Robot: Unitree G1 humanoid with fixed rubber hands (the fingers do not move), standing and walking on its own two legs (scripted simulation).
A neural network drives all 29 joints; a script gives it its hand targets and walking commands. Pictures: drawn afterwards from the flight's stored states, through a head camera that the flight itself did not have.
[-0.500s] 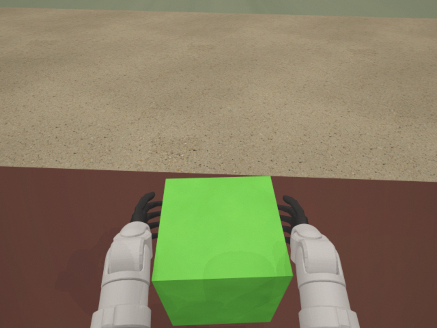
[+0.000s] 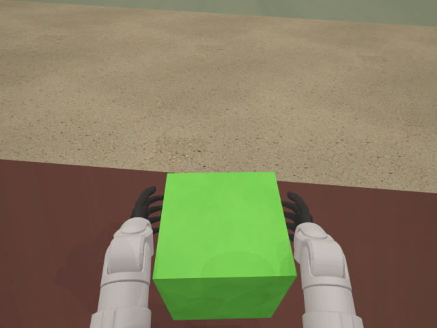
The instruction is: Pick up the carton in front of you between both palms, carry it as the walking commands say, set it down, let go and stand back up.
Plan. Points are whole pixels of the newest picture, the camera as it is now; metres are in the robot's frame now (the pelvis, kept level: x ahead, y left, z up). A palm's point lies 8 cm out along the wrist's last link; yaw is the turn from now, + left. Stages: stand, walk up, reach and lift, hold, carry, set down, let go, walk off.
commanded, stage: carry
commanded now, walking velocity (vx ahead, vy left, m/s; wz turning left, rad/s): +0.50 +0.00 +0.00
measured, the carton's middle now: (221, 249) +0.29 -0.01 -0.01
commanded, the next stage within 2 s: none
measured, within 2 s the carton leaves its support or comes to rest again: neither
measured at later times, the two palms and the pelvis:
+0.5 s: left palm (154, 160) +0.45 +0.14 +0.09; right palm (287, 160) +0.45 -0.16 +0.09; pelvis +0.21 -0.02 +0.00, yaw +1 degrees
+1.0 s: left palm (156, 94) +0.79 +0.18 +0.08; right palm (251, 99) +0.76 -0.12 +0.08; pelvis +0.53 +0.04 +0.01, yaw -2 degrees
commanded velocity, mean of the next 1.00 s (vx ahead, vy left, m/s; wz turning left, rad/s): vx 0.50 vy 0.00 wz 0.00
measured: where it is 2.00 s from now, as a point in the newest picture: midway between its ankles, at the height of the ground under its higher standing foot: (210, 187)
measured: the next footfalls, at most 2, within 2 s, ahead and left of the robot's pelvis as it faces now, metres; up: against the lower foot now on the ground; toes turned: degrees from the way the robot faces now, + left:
right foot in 0.36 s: +0.25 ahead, -0.11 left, +0.00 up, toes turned -11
left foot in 0.78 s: +0.57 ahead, +0.12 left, +0.00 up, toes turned +13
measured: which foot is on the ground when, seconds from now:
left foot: down 0.00-0.38, up 0.40-0.76, down 0.78-1.00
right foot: down 0.00-0.04, up 0.06-0.34, down 0.36-0.80, up 0.82-1.00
